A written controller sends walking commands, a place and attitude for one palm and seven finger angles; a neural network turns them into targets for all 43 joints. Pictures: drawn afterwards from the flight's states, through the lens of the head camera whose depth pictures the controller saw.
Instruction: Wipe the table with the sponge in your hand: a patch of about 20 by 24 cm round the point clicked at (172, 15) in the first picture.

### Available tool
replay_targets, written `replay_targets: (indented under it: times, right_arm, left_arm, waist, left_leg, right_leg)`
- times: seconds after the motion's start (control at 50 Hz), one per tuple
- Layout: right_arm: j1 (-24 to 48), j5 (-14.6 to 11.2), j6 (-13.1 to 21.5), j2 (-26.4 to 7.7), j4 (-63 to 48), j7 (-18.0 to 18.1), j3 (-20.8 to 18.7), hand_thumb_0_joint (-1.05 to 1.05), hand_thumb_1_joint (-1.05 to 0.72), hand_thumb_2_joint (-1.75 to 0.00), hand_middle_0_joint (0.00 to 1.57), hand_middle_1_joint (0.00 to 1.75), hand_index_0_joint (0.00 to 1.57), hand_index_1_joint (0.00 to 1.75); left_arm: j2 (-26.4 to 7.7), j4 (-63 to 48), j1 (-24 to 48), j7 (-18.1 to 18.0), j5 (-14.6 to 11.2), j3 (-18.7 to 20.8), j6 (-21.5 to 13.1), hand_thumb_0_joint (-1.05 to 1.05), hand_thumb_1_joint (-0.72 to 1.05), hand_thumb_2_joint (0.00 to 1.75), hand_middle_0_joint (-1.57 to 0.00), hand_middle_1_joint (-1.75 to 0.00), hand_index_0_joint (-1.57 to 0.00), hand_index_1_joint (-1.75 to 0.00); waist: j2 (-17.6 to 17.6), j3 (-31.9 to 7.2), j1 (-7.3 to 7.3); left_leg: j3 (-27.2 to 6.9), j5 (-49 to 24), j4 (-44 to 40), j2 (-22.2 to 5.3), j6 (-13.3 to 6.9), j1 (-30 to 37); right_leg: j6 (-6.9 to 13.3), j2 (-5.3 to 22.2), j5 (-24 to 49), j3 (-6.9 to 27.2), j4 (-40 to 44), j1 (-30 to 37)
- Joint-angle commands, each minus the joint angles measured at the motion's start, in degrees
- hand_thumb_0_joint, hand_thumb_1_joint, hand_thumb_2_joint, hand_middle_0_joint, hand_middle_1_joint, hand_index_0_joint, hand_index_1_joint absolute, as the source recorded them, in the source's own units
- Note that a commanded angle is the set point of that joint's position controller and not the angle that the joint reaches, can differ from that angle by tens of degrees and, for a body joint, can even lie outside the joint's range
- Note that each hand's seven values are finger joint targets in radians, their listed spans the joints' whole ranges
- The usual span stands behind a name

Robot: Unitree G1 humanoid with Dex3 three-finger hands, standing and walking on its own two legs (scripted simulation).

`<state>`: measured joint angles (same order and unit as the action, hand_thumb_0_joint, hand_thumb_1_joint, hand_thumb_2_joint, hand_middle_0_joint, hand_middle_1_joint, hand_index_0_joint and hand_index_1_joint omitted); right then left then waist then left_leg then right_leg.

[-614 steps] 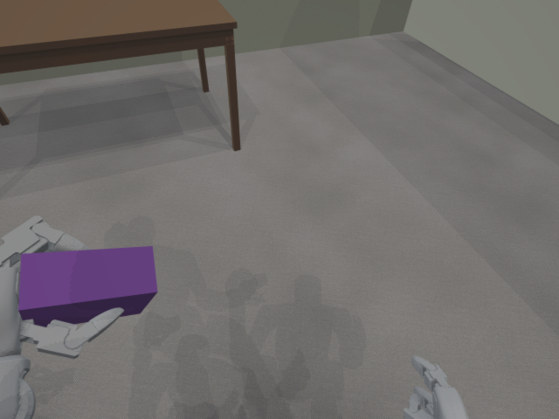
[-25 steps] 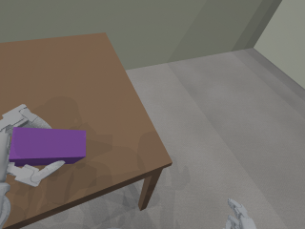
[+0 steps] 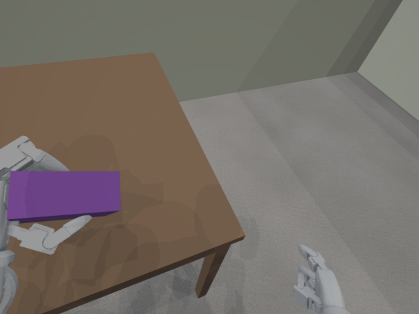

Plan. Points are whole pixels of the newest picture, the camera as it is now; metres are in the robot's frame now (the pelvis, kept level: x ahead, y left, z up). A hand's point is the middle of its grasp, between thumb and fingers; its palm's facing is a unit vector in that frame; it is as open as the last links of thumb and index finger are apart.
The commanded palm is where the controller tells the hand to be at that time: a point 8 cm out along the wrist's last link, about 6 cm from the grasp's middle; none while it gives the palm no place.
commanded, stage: look again from close up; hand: left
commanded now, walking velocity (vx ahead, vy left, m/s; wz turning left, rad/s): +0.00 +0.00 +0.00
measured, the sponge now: (82, 197) +0.23 +0.21 +0.15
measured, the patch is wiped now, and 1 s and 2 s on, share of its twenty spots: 0.00 0.00 0.00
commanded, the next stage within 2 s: shuffle to correct the standing spot in 0.32 s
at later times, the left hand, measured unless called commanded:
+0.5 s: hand (56, 203) +0.21 +0.23 +0.17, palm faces +0.37 -0.84 -0.40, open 9.4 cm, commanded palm +0.16 +0.27 +0.18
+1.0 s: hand (102, 205) +0.22 +0.18 +0.16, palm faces +0.34 -0.85 -0.40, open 9.4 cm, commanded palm +0.16 +0.21 +0.18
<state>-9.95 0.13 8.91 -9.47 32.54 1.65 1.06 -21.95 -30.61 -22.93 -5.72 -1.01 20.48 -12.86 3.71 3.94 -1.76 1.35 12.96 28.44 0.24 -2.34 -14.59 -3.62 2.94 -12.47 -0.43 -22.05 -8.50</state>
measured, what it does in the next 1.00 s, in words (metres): shifts its weight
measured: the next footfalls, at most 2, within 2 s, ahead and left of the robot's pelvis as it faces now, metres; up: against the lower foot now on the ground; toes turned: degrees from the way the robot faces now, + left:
none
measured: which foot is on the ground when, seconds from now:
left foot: down 0.00-1.00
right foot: down 0.00-1.00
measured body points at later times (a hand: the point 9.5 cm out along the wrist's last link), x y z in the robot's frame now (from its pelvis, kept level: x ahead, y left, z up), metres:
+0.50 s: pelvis -0.01 -0.01 +0.00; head +0.01 +0.00 +0.45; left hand +0.19 +0.28 +0.19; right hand +0.16 -0.24 -0.07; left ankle +0.03 +0.09 -0.74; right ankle -0.01 -0.17 -0.74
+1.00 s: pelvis +0.00 -0.07 +0.00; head +0.02 -0.05 +0.45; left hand +0.20 +0.22 +0.18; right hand +0.17 -0.30 -0.08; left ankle +0.03 +0.09 -0.74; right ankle -0.01 -0.17 -0.74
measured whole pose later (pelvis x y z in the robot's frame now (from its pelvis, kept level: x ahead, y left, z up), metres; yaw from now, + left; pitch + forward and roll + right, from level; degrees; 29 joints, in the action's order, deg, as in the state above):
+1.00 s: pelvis +0.00 -0.07 +0.00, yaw +0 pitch +0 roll -2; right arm -12.0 -0.6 5.5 -11.0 32.4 1.4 -1.4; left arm -22.1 -28.8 -26.1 -4.6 -3.8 21.3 -9.4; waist 0.2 2.6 -0.6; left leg -1.0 13.4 29.6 -5.1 3.0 -16.1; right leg 1.5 -2.5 -14.6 -2.3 -25.9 -11.3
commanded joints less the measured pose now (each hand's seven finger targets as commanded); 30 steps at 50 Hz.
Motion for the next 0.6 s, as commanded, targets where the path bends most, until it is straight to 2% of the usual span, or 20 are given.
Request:
replay_targets:
  times: [0.0, 0.02, 0.1, 0.12, 0.2, 0.22, 0.3, 0.32, 0.34, 0.4, 0.42, 0.44, 0.48, 0.58]
  right_arm:
    - [2.1, -0.7, 1.6, -8.4, -7.3, 0.8, -3.5, 0.00, -0.90, -0.90, 0.20, 0.30, 0.20, 0.30]
    - [1.5, -0.7, 1.2, -8.5, -7.4, 0.8, -3.4, 0.00, -0.90, -0.90, 0.20, 0.30, 0.20, 0.30]
    - [2.3, -1.0, 0.7, -8.9, -7.6, 1.3, -3.8, 0.00, -0.90, -0.90, 0.20, 0.30, 0.20, 0.30]
    - [2.1, -0.9, 0.8, -9.1, -7.7, 1.3, -3.7, 0.00, -0.90, -0.90, 0.20, 0.30, 0.20, 0.30]
    - [3.4, -1.0, 1.5, -9.1, -8.0, 1.6, -3.8, 0.00, -0.90, -0.90, 0.20, 0.30, 0.20, 0.30]
    - [3.2, -0.9, 1.6, -8.8, -8.1, 1.6, -3.7, 0.00, -0.90, -0.90, 0.20, 0.30, 0.20, 0.30]
    - [2.9, -0.9, 2.1, -9.0, -7.6, 1.5, -4.0, 0.00, -0.90, -0.90, 0.20, 0.30, 0.20, 0.30]
    - [2.5, -0.8, 2.0, -8.7, -7.7, 1.5, -3.8, 0.00, -0.90, -0.90, 0.20, 0.30, 0.20, 0.30]
    - [2.4, -0.9, 2.0, -8.8, -7.7, 1.5, -4.0, 0.00, -0.90, -0.90, 0.20, 0.30, 0.20, 0.30]
    - [2.0, -1.0, 1.6, -8.8, -7.1, 1.4, -4.1, 0.00, -0.90, -0.90, 0.20, 0.30, 0.20, 0.30]
    - [1.6, -0.9, 1.5, -8.6, -7.1, 1.4, -3.9, 0.00, -0.90, -0.90, 0.20, 0.30, 0.20, 0.30]
    - [1.7, -0.9, 1.4, -8.8, -7.1, 1.3, -4.0, 0.00, -0.90, -0.90, 0.20, 0.30, 0.20, 0.30]
    - [1.8, -1.0, 1.3, -9.0, -7.4, 1.2, -4.1, 0.00, -0.90, -0.90, 0.20, 0.30, 0.20, 0.30]
    - [2.4, -1.0, 1.5, -8.8, -8.1, 0.8, -4.3, 0.00, -0.90, -0.90, 0.20, 0.30, 0.20, 0.30]
  left_arm:
    - [-7.8, -7.7, -0.4, -1.4, -1.1, 6.6, -2.8, 0.00, 0.10, 1.30, -1.20, -1.60, -1.20, -1.60]
    - [-6.5, -5.7, -0.4, -1.1, -1.3, 5.4, -2.7, 0.00, 0.10, 1.30, -1.20, -1.60, -1.20, -1.60]
    - [-7.3, -5.9, 2.9, -1.2, -1.0, 5.1, -2.3, 0.00, 0.10, 1.30, -1.20, -1.60, -1.20, -1.60]
    - [-6.6, -6.4, 3.7, -1.1, -1.1, 4.2, -2.4, 0.00, 0.10, 1.30, -1.20, -1.60, -1.20, -1.60]
    - [-9.4, -11.5, 5.7, -1.6, -0.7, 5.3, -2.6, 0.00, 0.10, 1.30, -1.20, -1.60, -1.20, -1.60]
    - [-8.0, -11.1, 5.2, -1.5, -0.8, 4.3, -2.7, 0.00, 0.10, 1.30, -1.20, -1.60, -1.20, -1.60]
    - [-10.2, -11.7, 2.7, -2.0, -0.6, 6.8, -3.0, 0.00, 0.10, 1.30, -1.20, -1.60, -1.20, -1.60]
    - [-8.7, -10.6, 2.1, -1.8, -0.9, 5.9, -3.0, 0.00, 0.10, 1.30, -1.20, -1.60, -1.20, -1.60]
    - [-9.1, -10.0, 1.4, -1.8, -1.0, 6.6, -3.0, 0.00, 0.10, 1.30, -1.20, -1.60, -1.20, -1.60]
    - [-8.7, -6.2, -0.5, -1.6, -1.1, 7.0, -2.5, 0.00, 0.10, 1.30, -1.20, -1.60, -1.20, -1.60]
    - [-7.4, -5.6, 0.2, -1.3, -1.4, 5.9, -2.4, 0.00, 0.10, 1.30, -1.20, -1.60, -1.20, -1.60]
    - [-7.8, -5.3, 1.0, -1.2, -1.3, 6.1, -2.4, 0.00, 0.10, 1.30, -1.20, -1.60, -1.20, -1.60]
    - [-7.8, -5.4, 2.3, -0.9, -1.4, 5.9, -2.2, 0.00, 0.10, 1.30, -1.20, -1.60, -1.20, -1.60]
    - [-7.7, -9.6, 6.2, -0.7, -1.3, 4.4, -2.1, 0.00, 0.10, 1.30, -1.20, -1.60, -1.20, -1.60]
  waist:
    - [-9.0, -9.9, 1.02]
    - [-7.9, -8.9, 1.11]
    - [-5.9, -7.8, 1.38]
    - [-5.5, -8.5, 1.41]
    - [-7.7, -9.5, 1.14]
    - [-7.8, -9.2, 1.15]
    - [-8.1, -9.9, 1.02]
    - [-7.8, -9.0, 1.10]
    - [-7.7, -8.7, 1.02]
    - [-6.1, -7.6, 1.31]
    - [-5.0, -7.4, 1.44]
    - [-4.8, -6.8, 1.48]
    - [-4.8, -7.1, 1.44]
    - [-8.0, -8.1, 1.44]
  left_leg:
    - [-4.4, -8.8, -7.4, -5.7, 1.7, 1.7]
    - [-4.3, -7.0, -7.7, -5.8, 1.6, 0.9]
    - [-4.3, -4.0, -8.1, -5.5, 1.3, 0.8]
    - [-4.4, -3.7, -8.2, -5.4, 1.2, 1.1]
    - [-4.8, -3.1, -8.2, -5.0, 0.7, 1.3]
    - [-4.6, -1.8, -8.3, -5.0, 0.6, 1.0]
    - [-5.2, -2.6, -8.2, -5.0, 0.8, 1.1]
    - [-5.2, -1.4, -8.6, -5.1, 0.9, 0.4]
    - [-5.0, -0.7, -8.4, -5.1, 0.8, 0.4]
    - [-4.8, -0.9, -8.4, -5.1, 1.0, 0.0]
    - [-4.9, -0.4, -8.7, -5.4, 1.1, 0.2]
    - [-5.2, -0.1, -9.3, -5.8, 1.2, 0.2]
    - [-5.5, -0.2, -9.9, -6.6, 1.1, 0.8]
    - [-6.3, -0.3, -10.7, -8.2, 0.7, 1.5]
  right_leg:
    - [4.3, 0.7, 11.2, 0.6, 0.8, 4.1]
    - [4.2, 0.7, 10.3, 0.4, 1.6, 3.4]
    - [4.1, 0.9, 8.8, 1.1, 2.2, 2.4]
    - [4.1, 0.8, 8.5, 0.9, 2.2, 2.5]
    - [4.1, 1.0, 8.3, 1.1, 1.5, 3.9]
    - [4.2, 1.0, 7.5, 1.1, 1.8, 3.6]
    - [4.4, 0.9, 7.6, 1.2, 1.1, 4.1]
    - [4.4, 0.9, 6.4, 1.1, 1.4, 3.5]
    - [4.4, 0.8, 6.3, 1.4, 1.8, 3.1]
    - [4.4, 1.0, 5.9, 1.7, 2.5, 2.1]
    - [4.3, 0.6, 5.2, 1.4, 2.6, 1.4]
    - [4.2, 0.2, 4.6, 1.2, 2.7, 0.9]
    - [4.0, -0.2, 4.4, 1.0, 2.2, 0.8]
    - [3.7, -0.9, 4.1, 0.2, 0.5, 1.1]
